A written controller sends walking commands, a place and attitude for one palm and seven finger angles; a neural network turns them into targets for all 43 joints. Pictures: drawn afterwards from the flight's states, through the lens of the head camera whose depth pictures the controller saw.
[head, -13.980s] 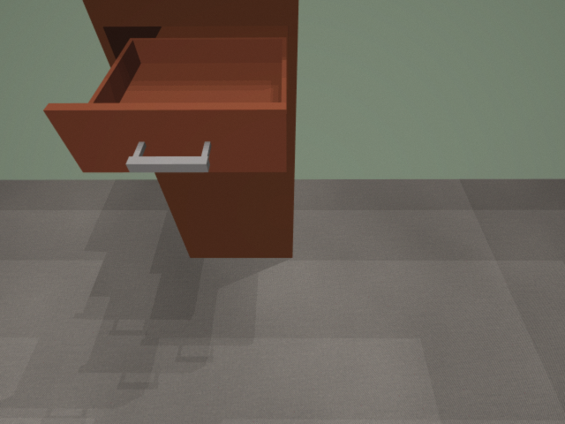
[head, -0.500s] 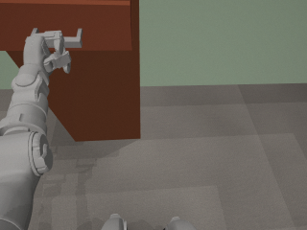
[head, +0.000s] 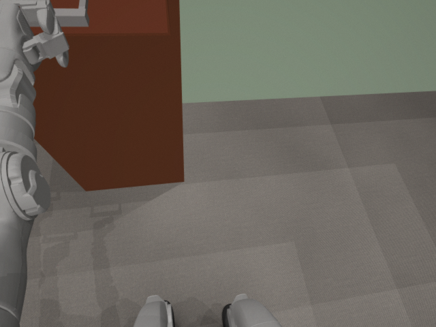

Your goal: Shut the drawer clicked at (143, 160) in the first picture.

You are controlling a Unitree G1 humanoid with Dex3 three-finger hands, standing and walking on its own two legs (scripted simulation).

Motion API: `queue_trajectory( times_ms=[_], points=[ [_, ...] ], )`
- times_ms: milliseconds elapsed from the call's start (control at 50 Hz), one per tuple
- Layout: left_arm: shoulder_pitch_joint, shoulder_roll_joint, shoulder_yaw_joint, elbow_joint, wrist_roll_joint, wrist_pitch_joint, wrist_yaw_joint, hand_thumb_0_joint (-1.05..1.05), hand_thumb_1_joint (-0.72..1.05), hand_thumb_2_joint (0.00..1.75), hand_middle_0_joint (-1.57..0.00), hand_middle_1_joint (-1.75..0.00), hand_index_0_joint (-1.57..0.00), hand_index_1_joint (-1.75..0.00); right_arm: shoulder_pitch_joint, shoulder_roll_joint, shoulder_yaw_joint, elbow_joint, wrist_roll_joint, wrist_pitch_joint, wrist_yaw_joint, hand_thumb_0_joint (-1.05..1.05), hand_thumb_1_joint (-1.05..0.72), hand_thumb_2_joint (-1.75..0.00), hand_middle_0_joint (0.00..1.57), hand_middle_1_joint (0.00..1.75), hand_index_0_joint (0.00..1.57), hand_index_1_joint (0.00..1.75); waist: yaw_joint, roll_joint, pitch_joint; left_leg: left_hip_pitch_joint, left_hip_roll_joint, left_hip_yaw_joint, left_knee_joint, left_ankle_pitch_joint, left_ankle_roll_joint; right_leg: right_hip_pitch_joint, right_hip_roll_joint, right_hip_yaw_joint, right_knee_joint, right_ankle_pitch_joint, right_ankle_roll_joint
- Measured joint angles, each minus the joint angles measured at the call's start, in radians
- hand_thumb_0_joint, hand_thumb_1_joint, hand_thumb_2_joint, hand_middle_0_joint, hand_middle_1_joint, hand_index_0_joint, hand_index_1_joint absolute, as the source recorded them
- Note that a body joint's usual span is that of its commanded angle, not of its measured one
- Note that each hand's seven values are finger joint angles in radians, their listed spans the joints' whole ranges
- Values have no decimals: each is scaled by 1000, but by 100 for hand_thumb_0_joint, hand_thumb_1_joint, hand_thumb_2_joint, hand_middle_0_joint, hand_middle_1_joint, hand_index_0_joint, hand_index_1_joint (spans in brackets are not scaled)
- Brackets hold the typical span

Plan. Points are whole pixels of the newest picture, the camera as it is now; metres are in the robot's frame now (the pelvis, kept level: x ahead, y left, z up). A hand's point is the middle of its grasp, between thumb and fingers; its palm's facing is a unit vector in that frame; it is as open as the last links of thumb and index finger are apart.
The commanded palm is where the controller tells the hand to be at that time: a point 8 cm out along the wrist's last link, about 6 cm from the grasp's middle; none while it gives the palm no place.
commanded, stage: push the drawer shut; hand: left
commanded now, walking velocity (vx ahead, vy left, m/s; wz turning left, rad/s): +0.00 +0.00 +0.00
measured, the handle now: (45, 9) +0.64 +0.21 +0.14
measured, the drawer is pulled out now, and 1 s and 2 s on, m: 0.00 0.00 0.00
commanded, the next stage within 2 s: pull the fist back off the drawer in 0.20 s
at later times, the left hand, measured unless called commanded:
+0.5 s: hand (58, 38) +0.57 +0.18 +0.14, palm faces +0.00 -1.00 -0.02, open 3.1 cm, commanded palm +0.57 +0.22 +0.14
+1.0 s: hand (64, 47) +0.55 +0.17 +0.14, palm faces +0.02 -1.00 +0.00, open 3.3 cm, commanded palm +0.52 +0.22 +0.14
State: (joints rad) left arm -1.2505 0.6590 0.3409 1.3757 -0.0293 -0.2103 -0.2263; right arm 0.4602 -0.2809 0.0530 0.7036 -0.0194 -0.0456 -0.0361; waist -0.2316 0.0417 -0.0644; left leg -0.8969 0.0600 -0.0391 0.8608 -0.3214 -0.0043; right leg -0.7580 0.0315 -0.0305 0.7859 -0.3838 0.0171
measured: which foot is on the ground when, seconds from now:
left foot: down 0.00-1.00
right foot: down 0.00-1.00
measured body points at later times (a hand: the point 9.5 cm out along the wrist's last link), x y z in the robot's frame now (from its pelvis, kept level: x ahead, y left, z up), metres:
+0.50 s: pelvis -0.01 +0.01 +0.00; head +0.13 +0.03 +0.43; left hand +0.56 +0.24 +0.15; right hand -0.06 -0.26 -0.10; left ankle +0.04 +0.12 -0.69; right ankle -0.01 -0.14 -0.69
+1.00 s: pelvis +0.02 +0.00 +0.01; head +0.12 +0.01 +0.45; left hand +0.54 +0.23 +0.15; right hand -0.01 -0.25 -0.11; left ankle +0.04 +0.12 -0.69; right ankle -0.01 -0.14 -0.69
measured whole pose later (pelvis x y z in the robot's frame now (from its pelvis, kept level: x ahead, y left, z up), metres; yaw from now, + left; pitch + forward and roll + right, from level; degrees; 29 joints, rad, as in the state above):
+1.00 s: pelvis +0.02 +0.00 +0.01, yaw -2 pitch +17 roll -3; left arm -0.99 0.52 0.41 1.16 -0.06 -0.21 -0.20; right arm 0.47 -0.26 0.03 0.65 -0.01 0.03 0.00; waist -0.18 0.05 -0.11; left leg -0.78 0.07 0.00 0.83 -0.36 0.00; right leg -0.66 0.04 0.01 0.76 -0.40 0.02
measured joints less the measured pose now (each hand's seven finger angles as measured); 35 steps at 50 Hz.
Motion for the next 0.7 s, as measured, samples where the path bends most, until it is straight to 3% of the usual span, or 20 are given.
queue_trajectory(
  times_ms=[320, 520, 700],
  points=[
    [-36, -2, -42, 3, -6, 14, 25, 1, 72, 100, -140, -160, -140, -160, 4, 2, 11, 17, -7, -11, 2, 1, -90, -90, 20, 30, 21, 30, -7, -1, -2, -32, -6, -13, 12, 5, 6, -20, -3, -12, -1, 7, 6],
    [-35, 4, -16, 10, 12, 13, 26, 2, 74, 98, -140, -160, -140, -160, 2, -5, 8, -7, -11, -11, 7, 1, -90, -90, 20, 30, 20, 30, -15, 0, -3, -34, -5, -7, 22, 2, 9, -25, -3, -6, 9, 6, 9],
    [23, -20, 24, -43, 13, 6, 33, 6, 78, 94, -140, -160, -140, -160, 21, 9, -2, -24, -14, 20, 28, 1, -91, -90, 20, 30, 20, 30, -6, 3, -11, -15, 1, 4, 20, -6, 9, -11, 1, 6, 7, 3, 7]
  ],
)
